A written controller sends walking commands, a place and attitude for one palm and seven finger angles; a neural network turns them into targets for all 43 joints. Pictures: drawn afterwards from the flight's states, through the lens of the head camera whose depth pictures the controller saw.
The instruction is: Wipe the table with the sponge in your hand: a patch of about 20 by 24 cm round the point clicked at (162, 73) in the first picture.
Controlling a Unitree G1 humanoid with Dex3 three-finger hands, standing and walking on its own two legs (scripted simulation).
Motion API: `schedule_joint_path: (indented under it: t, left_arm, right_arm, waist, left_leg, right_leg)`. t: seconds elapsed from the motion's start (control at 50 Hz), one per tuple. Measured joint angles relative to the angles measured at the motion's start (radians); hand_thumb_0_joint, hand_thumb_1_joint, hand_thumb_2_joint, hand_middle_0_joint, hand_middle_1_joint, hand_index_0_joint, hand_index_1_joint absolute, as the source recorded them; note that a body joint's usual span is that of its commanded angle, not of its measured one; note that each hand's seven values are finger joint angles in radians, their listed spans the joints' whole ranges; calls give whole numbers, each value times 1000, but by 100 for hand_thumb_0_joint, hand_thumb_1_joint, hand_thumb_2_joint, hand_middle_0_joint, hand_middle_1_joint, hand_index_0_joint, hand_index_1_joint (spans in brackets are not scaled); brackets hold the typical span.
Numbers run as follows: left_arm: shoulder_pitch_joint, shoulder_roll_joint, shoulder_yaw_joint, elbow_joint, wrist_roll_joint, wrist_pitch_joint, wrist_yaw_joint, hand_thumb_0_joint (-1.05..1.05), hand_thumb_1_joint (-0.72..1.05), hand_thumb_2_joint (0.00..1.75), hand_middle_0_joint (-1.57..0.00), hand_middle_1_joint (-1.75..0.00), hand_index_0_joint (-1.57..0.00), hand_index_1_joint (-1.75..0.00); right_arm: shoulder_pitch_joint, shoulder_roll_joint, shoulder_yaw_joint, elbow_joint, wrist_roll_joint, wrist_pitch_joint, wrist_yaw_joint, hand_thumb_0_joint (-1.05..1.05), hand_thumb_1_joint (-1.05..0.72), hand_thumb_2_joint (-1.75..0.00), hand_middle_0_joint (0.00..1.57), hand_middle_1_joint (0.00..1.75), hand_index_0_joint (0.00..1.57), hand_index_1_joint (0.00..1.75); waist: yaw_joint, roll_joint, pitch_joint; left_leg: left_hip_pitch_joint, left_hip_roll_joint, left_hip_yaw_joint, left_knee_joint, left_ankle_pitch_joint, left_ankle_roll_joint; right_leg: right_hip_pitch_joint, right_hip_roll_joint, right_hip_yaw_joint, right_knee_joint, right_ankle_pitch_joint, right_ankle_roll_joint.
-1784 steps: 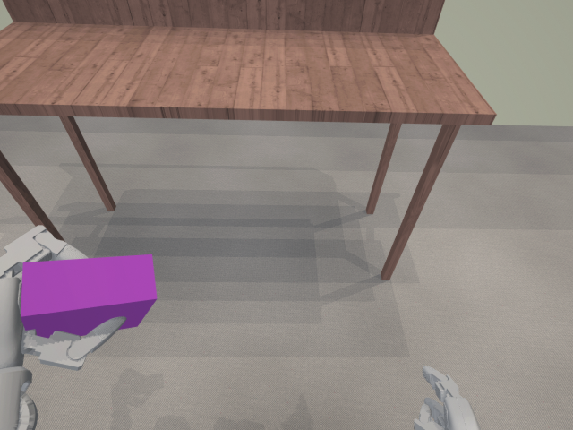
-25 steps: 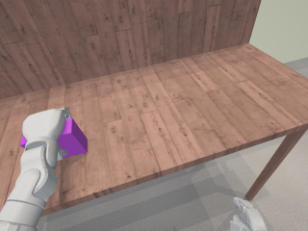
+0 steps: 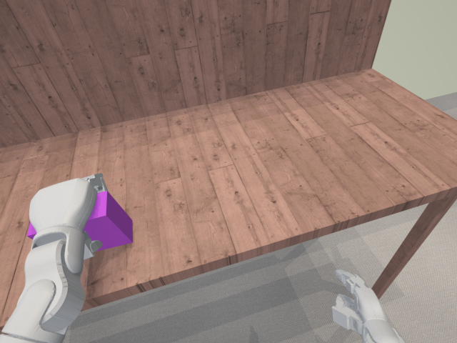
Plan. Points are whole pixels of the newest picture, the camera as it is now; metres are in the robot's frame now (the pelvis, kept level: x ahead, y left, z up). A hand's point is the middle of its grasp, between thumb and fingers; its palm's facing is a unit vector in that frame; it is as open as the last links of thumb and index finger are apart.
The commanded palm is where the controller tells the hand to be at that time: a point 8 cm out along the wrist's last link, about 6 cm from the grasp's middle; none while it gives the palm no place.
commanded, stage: wipe back along the middle lane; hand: left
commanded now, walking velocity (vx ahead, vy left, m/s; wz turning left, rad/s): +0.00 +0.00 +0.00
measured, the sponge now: (91, 231) +0.26 +0.29 +0.09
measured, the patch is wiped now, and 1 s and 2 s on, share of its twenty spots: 0.70 0.80 0.95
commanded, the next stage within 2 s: slide across to the third lane in 0.04 s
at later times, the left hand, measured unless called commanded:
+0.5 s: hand (96, 230) +0.24 +0.25 +0.12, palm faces +0.10 -0.07 -0.99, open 9.1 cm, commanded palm +0.22 +0.22 +0.18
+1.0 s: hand (135, 217) +0.27 +0.20 +0.12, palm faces +0.08 -0.08 -0.99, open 9.1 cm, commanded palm +0.25 +0.18 +0.17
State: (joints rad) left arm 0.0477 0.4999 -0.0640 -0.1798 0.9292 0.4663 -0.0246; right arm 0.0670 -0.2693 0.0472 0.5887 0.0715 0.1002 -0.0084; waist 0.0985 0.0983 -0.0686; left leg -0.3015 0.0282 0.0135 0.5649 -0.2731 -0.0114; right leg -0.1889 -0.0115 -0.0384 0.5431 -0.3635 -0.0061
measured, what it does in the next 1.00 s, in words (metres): stands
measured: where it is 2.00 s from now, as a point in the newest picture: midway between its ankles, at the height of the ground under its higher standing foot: outside the picture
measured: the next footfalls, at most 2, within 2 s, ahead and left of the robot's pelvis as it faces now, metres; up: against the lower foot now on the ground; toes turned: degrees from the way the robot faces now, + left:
none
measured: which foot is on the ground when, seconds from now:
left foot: down 0.00-1.00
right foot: down 0.00-1.00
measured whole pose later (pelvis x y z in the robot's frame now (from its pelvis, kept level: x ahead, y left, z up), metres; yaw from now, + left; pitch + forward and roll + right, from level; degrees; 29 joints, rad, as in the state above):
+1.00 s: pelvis -0.02 -0.03 +0.00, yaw +0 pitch -3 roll +1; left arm -0.20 0.38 -0.31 0.02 0.96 0.56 -0.02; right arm 0.02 -0.26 0.05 0.68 0.07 0.05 -0.01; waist 0.12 0.10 -0.05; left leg -0.22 0.04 0.00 0.48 -0.20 -0.04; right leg -0.14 0.01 -0.05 0.53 -0.33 -0.04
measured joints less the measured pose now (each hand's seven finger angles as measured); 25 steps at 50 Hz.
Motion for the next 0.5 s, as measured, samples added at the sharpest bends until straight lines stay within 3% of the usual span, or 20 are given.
schedule_joint_path:
  t: [0.2, 0.5]
  left_arm:
    - [90, -3, 8, -89, -11, 10, 14, 5, -40, 111, -72, -149, -77, -150]
    - [-41, -43, -112, -21, 24, 34, -16, 4, -42, 111, -74, -147, -80, -145]
  right_arm:
    - [18, -10, -9, 1, -4, -2, -2, 1, -91, -90, 20, 30, 20, 30]
    - [0, 9, 0, 29, -9, -54, -17, 1, -91, -90, 20, 30, 20, 30]
  waist:
    - [3, 5, -2]
    - [39, 16, 12]
  left_leg:
    - [0, 4, 3, 12, -7, -4]
    - [16, -5, -16, -13, 25, -8]
  right_leg:
    - [-6, 4, 4, 20, -10, -4]
    - [9, -3, -15, 16, 3, -10]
